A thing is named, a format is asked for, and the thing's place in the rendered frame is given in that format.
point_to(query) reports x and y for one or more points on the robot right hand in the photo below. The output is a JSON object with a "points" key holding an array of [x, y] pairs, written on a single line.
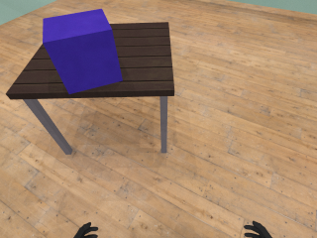
{"points": [[257, 228]]}

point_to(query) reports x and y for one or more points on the carton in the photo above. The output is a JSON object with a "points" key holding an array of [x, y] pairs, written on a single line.
{"points": [[82, 48]]}

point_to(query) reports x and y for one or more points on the table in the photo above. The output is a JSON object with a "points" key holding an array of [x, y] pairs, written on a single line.
{"points": [[144, 55]]}

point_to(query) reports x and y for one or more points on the robot left hand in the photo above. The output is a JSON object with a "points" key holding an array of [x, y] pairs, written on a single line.
{"points": [[86, 229]]}

